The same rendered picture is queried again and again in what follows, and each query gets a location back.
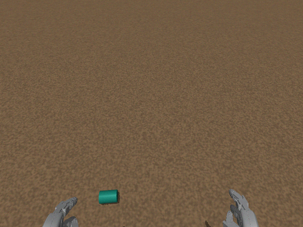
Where can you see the left robot hand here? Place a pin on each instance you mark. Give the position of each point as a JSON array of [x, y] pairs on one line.
[[55, 219]]

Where can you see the can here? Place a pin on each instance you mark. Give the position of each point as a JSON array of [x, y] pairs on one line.
[[108, 196]]

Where can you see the right robot hand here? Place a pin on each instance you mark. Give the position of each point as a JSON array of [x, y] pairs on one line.
[[245, 217]]

